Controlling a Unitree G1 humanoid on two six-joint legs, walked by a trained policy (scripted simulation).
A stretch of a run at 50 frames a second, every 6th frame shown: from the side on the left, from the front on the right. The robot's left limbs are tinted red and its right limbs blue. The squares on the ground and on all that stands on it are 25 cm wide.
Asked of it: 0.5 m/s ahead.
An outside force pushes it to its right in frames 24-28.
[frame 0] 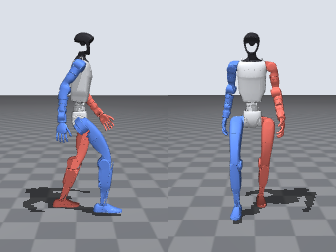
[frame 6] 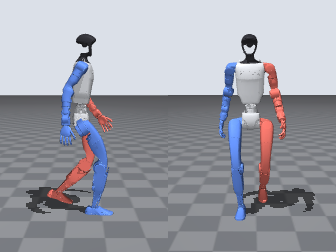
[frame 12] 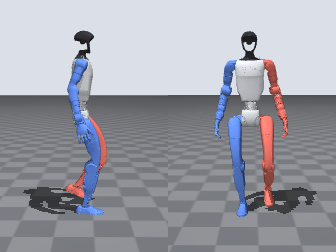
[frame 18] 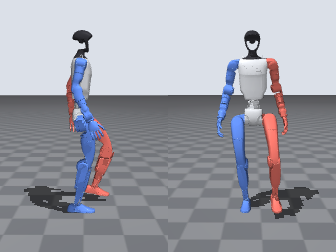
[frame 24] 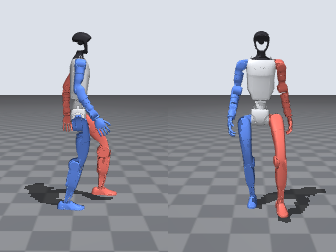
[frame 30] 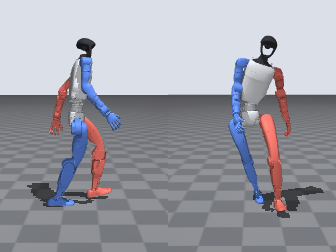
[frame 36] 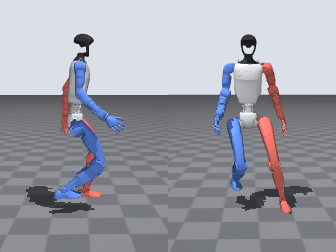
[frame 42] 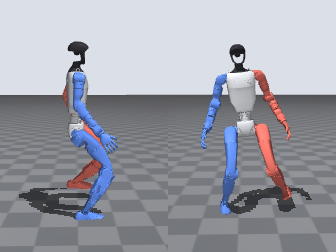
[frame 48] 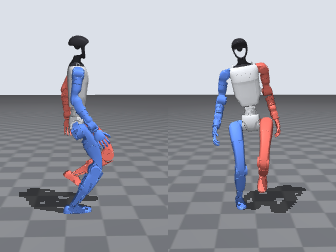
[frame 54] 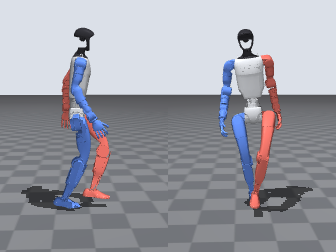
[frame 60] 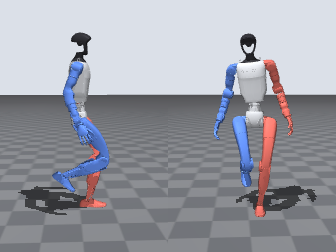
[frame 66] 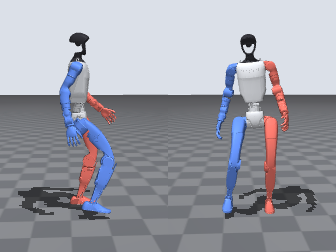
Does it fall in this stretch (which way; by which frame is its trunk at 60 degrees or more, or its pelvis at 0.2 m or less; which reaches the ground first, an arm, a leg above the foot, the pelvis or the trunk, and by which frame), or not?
no
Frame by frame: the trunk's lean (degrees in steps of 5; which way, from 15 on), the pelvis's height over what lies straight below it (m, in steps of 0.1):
0: 5, 0.8
6: 5, 0.8
12: 5, 0.8
18: 0, 0.8
24: 5, 0.8
30: 20 forward and to its left, 0.8
36: 5, 0.7
42: 5, 0.7
48: 10, 0.7
54: 10, 0.8
60: 5, 0.8
66: 5, 0.8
